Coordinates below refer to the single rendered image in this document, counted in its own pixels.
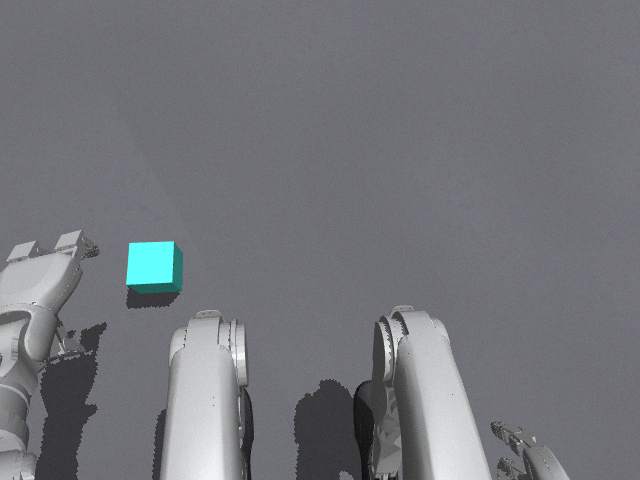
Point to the right robot hand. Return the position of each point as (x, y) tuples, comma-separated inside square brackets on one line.
[(540, 463)]

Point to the right robot foot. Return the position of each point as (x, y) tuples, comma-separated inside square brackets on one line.
[(363, 428)]

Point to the left robot arm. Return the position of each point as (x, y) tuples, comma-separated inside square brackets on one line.
[(26, 336)]

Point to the left robot hand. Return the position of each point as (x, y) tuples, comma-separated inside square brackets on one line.
[(38, 277)]

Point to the cube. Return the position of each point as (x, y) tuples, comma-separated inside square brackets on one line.
[(155, 267)]

